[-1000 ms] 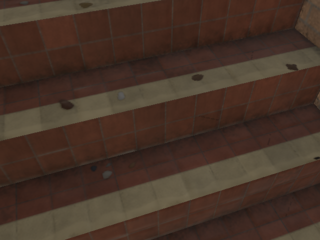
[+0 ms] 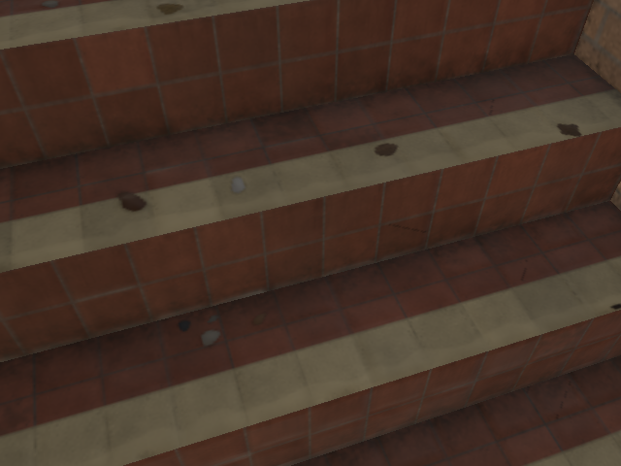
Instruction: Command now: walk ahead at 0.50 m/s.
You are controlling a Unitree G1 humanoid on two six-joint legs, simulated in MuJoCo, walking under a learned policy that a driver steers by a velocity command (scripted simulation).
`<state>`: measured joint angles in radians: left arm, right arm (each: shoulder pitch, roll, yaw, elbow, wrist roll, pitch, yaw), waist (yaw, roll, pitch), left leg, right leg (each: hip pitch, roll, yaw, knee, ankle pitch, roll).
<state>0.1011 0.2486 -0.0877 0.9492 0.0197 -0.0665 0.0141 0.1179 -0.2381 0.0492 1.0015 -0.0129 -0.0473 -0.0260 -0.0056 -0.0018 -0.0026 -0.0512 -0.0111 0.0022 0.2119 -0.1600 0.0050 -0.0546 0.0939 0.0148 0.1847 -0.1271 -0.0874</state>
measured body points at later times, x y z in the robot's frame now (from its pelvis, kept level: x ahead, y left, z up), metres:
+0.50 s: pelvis +0.00 +0.00 +0.00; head +0.00 +0.00 +0.45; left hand +0.14 +0.24 -0.12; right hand +0.11 -0.24 -0.13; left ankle -0.03 +0.12 -0.75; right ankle -0.02 -0.06 -0.75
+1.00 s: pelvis +0.00 +0.00 +0.00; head +0.01 +0.00 +0.45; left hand +0.08 +0.25 -0.14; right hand +0.08 -0.25 -0.15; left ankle -0.03 +0.12 -0.75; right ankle -0.02 -0.06 -0.75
